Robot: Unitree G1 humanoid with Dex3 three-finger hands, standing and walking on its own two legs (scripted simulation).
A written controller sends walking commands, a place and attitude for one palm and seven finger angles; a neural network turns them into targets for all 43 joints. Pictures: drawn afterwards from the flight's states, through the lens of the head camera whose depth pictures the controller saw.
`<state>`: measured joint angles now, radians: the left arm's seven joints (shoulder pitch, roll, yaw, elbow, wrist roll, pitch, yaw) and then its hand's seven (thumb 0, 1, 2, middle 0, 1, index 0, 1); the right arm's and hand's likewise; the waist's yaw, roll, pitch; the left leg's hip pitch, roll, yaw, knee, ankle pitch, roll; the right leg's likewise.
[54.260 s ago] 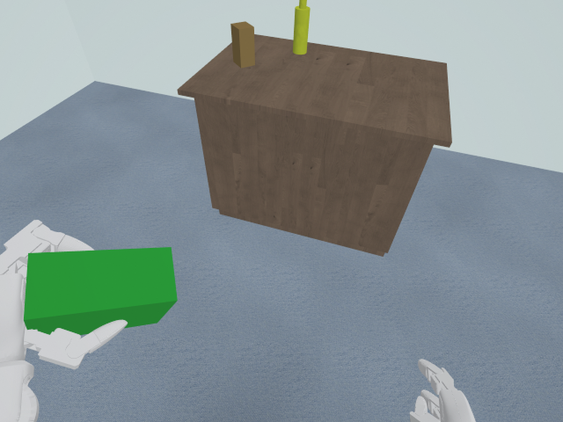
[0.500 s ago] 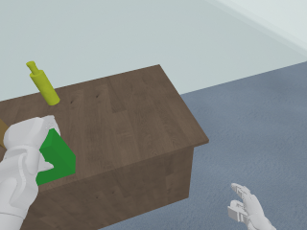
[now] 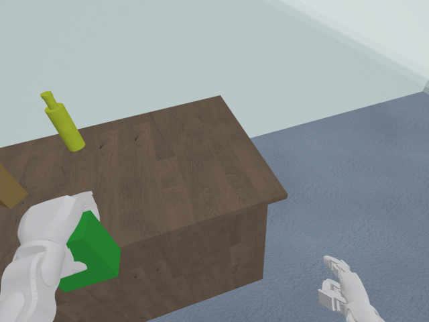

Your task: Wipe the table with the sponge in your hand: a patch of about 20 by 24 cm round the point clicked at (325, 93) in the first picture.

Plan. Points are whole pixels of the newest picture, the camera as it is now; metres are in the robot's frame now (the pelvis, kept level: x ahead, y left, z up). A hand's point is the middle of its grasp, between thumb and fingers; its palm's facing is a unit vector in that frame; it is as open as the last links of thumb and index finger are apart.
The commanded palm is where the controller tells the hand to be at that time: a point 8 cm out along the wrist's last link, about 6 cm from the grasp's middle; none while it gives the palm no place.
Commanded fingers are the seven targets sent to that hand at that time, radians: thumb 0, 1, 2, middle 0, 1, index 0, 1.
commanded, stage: bring the sponge back beside the body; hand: left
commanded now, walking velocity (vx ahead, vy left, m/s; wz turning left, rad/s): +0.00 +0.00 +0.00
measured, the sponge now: (83, 258) +0.20 +0.30 +0.03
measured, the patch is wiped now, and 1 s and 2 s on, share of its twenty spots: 0.90 0.90 0.90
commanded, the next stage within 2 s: step back with the hand held close in 0.58 s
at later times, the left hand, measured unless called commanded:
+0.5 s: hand (74, 244) +0.19 +0.28 +0.10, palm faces +0.05 -0.11 -0.99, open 10.3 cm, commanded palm +0.16 +0.28 +0.19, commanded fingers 0.00 0.10 1.30 -1.20 -1.60 -1.20 -1.60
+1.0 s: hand (90, 222) +0.21 +0.23 +0.15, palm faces +0.24 -0.87 -0.44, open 10.3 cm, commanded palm +0.16 +0.29 +0.18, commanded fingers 0.00 0.10 1.30 -1.20 -1.60 -1.20 -1.60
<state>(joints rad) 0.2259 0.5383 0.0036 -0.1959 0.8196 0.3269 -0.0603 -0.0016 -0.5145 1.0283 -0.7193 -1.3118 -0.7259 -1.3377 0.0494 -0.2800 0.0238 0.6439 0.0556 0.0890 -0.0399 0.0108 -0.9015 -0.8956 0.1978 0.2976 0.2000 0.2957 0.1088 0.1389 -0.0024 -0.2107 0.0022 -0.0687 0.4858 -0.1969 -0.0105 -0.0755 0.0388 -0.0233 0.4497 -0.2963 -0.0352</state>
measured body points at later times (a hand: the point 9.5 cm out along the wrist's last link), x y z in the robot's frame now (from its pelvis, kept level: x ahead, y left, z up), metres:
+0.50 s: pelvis +0.00 +0.00 +0.00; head -0.03 -0.04 +0.45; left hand +0.18 +0.28 +0.16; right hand +0.25 -0.20 -0.07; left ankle +0.05 +0.13 -0.74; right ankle -0.03 -0.10 -0.74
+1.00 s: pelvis -0.01 +0.01 -0.01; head +0.02 +0.02 +0.44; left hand +0.19 +0.28 +0.17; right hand +0.16 -0.23 -0.09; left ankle +0.05 +0.13 -0.74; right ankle -0.03 -0.10 -0.74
